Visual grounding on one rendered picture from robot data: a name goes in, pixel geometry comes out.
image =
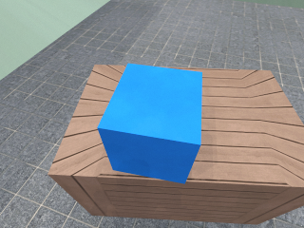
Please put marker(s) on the pedestal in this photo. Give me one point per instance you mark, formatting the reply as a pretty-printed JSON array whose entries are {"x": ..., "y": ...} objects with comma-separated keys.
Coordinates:
[{"x": 249, "y": 168}]

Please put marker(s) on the carton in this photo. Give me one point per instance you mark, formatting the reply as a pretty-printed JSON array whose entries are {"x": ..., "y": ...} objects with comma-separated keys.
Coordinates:
[{"x": 152, "y": 124}]

